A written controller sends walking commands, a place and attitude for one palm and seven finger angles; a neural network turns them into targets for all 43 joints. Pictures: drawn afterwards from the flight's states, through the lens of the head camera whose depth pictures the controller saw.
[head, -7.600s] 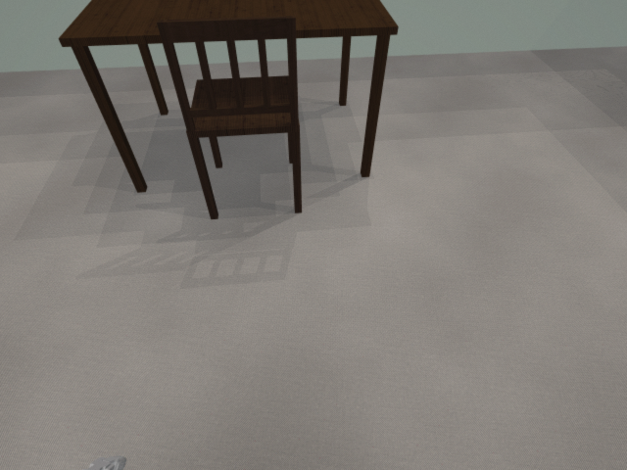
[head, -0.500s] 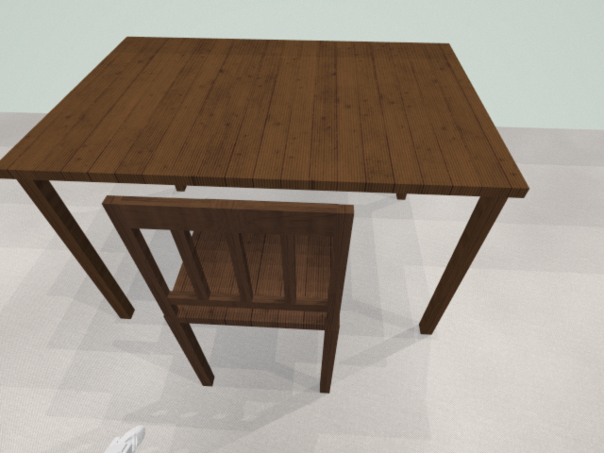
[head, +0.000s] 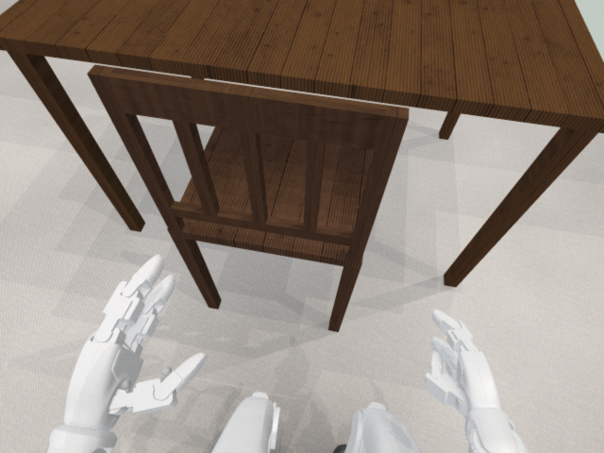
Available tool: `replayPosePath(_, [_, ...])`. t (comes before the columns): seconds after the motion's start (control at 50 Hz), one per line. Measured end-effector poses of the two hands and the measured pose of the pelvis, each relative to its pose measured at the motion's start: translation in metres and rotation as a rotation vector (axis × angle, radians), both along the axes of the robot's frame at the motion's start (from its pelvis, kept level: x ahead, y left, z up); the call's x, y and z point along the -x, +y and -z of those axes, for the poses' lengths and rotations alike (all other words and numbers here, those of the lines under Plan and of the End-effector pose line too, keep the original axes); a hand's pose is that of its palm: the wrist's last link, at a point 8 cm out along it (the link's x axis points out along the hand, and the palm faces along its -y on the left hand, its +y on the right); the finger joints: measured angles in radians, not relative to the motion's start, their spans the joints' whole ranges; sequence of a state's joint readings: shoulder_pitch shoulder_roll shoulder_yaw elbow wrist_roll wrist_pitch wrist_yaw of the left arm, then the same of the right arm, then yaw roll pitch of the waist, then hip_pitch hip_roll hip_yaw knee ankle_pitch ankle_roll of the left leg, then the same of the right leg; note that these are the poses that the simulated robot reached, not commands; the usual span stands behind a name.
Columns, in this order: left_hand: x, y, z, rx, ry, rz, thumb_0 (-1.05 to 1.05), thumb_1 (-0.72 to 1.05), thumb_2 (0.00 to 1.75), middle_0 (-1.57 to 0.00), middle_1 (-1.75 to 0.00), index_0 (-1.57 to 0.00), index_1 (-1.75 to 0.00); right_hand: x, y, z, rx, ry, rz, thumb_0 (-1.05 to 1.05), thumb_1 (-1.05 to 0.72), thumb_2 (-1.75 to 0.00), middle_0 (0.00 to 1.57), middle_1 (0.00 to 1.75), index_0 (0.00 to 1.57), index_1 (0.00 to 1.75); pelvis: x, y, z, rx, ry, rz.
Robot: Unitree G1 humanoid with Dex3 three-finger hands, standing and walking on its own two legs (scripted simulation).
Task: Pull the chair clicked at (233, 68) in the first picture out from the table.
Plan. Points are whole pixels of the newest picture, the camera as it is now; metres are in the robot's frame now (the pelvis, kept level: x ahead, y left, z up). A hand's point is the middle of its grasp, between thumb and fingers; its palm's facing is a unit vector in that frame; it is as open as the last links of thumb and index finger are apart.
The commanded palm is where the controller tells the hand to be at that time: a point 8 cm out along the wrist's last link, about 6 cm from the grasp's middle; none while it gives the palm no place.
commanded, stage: raise the hand toward the chair's back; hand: left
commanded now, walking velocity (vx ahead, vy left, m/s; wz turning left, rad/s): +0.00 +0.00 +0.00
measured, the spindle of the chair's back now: (255, 180) +0.51 +0.14 +0.00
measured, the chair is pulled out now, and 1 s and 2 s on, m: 0.00 0.00 0.00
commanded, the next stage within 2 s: aim the fingers beside a spindle in 1.46 s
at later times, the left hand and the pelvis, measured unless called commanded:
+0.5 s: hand (159, 325) +0.24 +0.19 +0.06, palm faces -0.05 -1.00 -0.05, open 15.4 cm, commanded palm +0.22 +0.25 +0.07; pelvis +0.02 +0.02 +0.02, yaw -1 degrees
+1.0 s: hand (133, 293) +0.27 +0.23 +0.08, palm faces -0.06 -1.00 -0.07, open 16.9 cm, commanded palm +0.25 +0.28 +0.08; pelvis +0.02 +0.03 +0.03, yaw -1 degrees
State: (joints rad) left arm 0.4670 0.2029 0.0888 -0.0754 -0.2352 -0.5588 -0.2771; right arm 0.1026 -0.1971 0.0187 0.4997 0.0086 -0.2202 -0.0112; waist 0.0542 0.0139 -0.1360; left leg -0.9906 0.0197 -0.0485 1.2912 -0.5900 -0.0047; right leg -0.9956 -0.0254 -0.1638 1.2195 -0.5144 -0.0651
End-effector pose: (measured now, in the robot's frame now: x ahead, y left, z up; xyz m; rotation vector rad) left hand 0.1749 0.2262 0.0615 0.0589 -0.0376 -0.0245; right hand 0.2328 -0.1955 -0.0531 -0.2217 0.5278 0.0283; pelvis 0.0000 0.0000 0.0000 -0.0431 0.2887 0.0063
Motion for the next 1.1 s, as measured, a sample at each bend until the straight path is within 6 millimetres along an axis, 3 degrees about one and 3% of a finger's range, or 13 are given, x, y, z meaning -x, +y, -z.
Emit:
replayPosePath(0.12, [-0.032, -0.006, 0.008, 0.017, 0.144, 0.093, 0.01, 0.22, 0.6, -0.13, -0.19, -0.13, -0.19, 0.05, -0.001, 0.024, -0.051, 0.165, 0.118, 0.01, -0.91, -0.9, 0.21, 0.3, 0.2, 0.3, -0.001, 0.003, -0.007, -0.008, 0.003, 0.016])
replayPosePath(0.2, [-0.036, 0.003, -0.001, 0.014, 0.158, 0.023, 0.01, 0.13, 0.56, -0.13, -0.17, -0.12, -0.17, 0.078, -0.017, 0.02, -0.027, 0.223, 0.205, 0.02, -0.9, -0.9, 0.21, 0.3, 0.2, 0.3, -0.006, 0.006, -0.017, -0.016, 0.0, 0.027])
replayPosePath(0.28, [-0.036, 0.01, -0.006, -0.004, 0.121, -0.003, 0.0, 0.03, 0.53, -0.12, -0.16, -0.11, -0.16, 0.09, -0.037, 0.012, 0.035, 0.238, 0.242, 0.02, -0.91, -0.9, 0.21, 0.3, 0.2, 0.3, -0.01, 0.009, -0.021, -0.018, 0.002, 0.028])
replayPosePath(0.44, [-0.043, 0.018, 0.0, 0.001, 0.111, 0.036, 0.0, -0.15, 0.45, -0.1, -0.13, -0.09, -0.13, 0.072, -0.055, -0.008, 0.119, 0.169, 0.25, 0.02, -0.91, -0.9, 0.2, 0.3, 0.2, 0.3, -0.013, 0.015, -0.021, -0.012, 0.001, 0.026])
replayPosePath(0.6, [-0.05, 0.029, -0.011, 0.001, 0.082, 0.014, -0.01, -0.34, 0.37, -0.08, -0.1, -0.07, -0.1, 0.038, -0.031, -0.023, 0.084, 0.09, 0.185, 0.01, -0.91, -0.9, 0.2, 0.3, 0.2, 0.3, -0.018, 0.02, -0.027, -0.003, -0.006, 0.019])
replayPosePath(0.7, [-0.053, 0.036, -0.011, -0.003, 0.098, 0.02, -0.01, -0.43, 0.33, -0.07, -0.09, -0.06, -0.09, 0.028, -0.012, -0.023, 0.052, 0.082, 0.14, 0.01, -0.91, -0.9, 0.21, 0.3, 0.2, 0.3, -0.02, 0.023, -0.029, 0.001, -0.008, 0.016])
replayPosePath(0.86, [-0.063, 0.05, -0.016, -0.009, 0.091, 0.017, -0.01, -0.48, 0.31, -0.07, -0.08, -0.06, -0.08, 0.035, -0.003, -0.018, 0.045, 0.126, 0.126, 0.01, -0.91, -0.9, 0.21, 0.3, 0.2, 0.3, -0.022, 0.027, -0.031, 0.007, -0.01, 0.013])
replayPosePath(1.1, [-0.079, 0.06, -0.021, -0.01, 0.095, 0.031, -0.01, -0.49, 0.3, -0.06, -0.08, -0.06, -0.08, 0.061, -0.022, -0.019, 0.082, 0.186, 0.188, 0.01, -0.91, -0.9, 0.21, 0.3, 0.2, 0.3, -0.024, 0.03, -0.037, 0.004, -0.011, 0.021])
